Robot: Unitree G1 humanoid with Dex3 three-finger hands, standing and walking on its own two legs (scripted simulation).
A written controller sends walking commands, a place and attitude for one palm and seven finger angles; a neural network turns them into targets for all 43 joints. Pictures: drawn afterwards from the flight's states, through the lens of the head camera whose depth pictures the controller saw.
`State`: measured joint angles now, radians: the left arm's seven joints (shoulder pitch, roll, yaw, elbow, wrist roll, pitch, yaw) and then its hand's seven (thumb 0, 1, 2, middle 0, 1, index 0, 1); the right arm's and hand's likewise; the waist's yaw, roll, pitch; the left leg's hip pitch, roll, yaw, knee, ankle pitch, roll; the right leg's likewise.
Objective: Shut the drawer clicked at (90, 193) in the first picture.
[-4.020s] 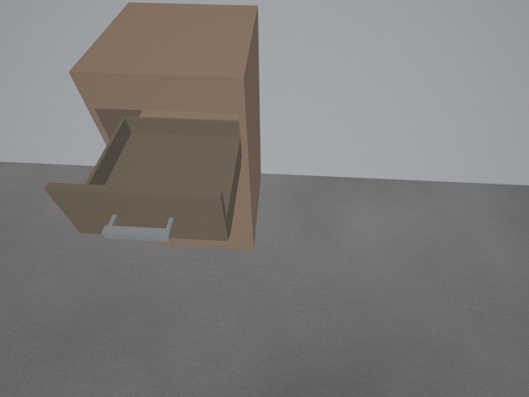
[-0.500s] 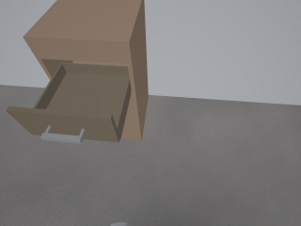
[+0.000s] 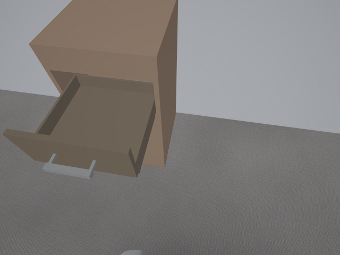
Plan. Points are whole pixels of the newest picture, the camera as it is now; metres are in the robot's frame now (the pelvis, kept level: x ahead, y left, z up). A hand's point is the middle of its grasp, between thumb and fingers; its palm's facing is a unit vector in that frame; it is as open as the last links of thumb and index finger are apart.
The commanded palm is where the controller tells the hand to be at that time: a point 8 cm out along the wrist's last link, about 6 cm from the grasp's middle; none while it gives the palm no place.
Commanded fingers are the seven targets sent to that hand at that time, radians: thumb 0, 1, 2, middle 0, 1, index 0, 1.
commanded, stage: come to a stop and stand still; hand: left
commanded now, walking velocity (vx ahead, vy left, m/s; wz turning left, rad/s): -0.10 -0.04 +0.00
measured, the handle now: (71, 165) +0.35 +0.35 -0.13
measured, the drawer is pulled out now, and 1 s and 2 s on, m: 0.29 0.29 0.29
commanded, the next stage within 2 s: look again from close up in 1.30 s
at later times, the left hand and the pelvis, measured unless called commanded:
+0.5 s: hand out of the picture +0.06 +0.18 -0.15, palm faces +0.03 -0.97 -0.24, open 7.4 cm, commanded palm none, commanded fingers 0.00 0.90 0.90 -0.20 -0.30 -0.20 -0.30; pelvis -0.01 -0.01 +0.00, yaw +0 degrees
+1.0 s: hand out of the picture -0.01 +0.19 -0.17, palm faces +0.00 -0.98 -0.18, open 7.4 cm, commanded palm none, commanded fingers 0.00 0.90 0.90 -0.20 -0.30 -0.20 -0.30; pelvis +0.00 +0.02 +0.01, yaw -1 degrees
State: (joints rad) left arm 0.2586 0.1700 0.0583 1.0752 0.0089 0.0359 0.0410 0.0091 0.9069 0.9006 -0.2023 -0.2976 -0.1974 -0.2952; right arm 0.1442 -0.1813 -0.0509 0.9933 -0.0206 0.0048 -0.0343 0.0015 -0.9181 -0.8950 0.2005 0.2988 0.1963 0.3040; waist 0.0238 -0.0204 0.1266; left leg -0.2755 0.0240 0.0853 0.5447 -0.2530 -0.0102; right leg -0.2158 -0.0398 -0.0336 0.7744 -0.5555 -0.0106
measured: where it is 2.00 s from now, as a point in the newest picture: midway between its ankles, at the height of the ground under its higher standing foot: outside the picture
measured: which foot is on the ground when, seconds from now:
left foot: down 0.00-1.00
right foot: down 0.00-1.00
